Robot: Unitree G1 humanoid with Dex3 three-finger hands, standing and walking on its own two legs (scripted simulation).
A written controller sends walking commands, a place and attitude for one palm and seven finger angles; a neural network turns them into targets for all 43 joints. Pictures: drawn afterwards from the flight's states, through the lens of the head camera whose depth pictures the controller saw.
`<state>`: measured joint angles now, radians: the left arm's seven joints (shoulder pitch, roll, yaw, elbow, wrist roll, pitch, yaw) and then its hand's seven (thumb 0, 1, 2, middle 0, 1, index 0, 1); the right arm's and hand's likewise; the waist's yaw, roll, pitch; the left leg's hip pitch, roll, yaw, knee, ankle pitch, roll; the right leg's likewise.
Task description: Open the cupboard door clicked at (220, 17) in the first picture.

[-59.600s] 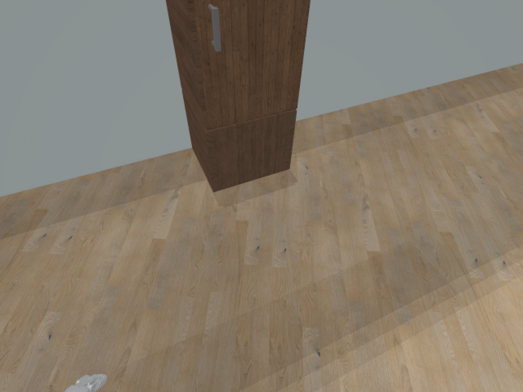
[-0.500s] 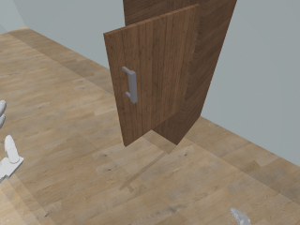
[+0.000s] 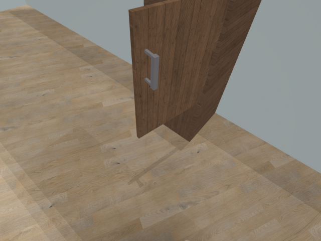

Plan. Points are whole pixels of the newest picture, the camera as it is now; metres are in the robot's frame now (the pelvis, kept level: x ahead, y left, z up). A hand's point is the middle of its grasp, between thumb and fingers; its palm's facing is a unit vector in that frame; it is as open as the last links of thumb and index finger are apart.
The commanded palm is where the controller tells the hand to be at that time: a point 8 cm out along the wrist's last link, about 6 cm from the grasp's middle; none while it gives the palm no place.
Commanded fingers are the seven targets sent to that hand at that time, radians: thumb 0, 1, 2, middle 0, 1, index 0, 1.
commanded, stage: let the arm hang, fingers relaxed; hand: left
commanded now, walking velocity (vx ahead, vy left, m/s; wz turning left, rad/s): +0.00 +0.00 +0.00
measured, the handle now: (150, 70) +0.62 +0.07 +0.07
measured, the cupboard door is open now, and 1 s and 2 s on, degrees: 78 78 78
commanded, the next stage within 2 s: look to check the result in 0.74 s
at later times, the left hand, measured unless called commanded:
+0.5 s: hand out of the picture +0.03 +0.22 -0.15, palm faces +0.04 -0.96 -0.28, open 7.3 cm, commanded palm none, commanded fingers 0.00 0.90 0.90 -0.20 -0.30 -0.20 -0.30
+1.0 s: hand out of the picture +0.08 +0.24 -0.15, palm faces +0.03 -0.96 -0.29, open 7.3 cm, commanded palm none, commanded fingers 0.00 0.90 0.90 -0.20 -0.30 -0.20 -0.30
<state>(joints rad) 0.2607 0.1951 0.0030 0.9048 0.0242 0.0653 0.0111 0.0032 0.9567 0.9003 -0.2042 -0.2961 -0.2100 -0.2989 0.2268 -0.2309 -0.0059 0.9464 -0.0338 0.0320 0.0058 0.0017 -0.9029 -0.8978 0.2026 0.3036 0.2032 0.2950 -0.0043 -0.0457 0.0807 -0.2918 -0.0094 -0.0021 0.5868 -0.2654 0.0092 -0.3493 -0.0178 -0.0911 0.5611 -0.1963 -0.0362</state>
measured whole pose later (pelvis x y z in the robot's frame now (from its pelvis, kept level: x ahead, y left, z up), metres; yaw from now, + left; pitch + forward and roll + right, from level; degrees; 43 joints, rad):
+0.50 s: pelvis -0.01 +0.00 +0.01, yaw +0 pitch -2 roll +0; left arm 0.19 0.22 0.05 1.11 0.02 0.02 0.01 0.00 0.91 0.90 -0.20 -0.30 -0.20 -0.30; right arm 0.30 -0.20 -0.03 1.10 -0.04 0.02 -0.01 0.00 -0.90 -0.90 0.20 0.30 0.20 0.30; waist 0.00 0.03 0.03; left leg -0.24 -0.02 0.00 0.47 -0.22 0.02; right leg -0.31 -0.01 -0.07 0.47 -0.20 -0.03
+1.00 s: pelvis +0.02 +0.01 +0.01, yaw +1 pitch -1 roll +0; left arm 0.13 0.29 0.05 1.13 0.02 0.00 0.00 0.00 0.91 0.90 -0.20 -0.30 -0.21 -0.30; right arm 0.23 -0.28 -0.03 1.12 -0.03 0.00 0.00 0.00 -0.90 -0.90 0.20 0.30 0.20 0.29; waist 0.00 0.00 0.06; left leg -0.20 -0.03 -0.01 0.42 -0.20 0.01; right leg -0.25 -0.01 -0.07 0.39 -0.12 -0.03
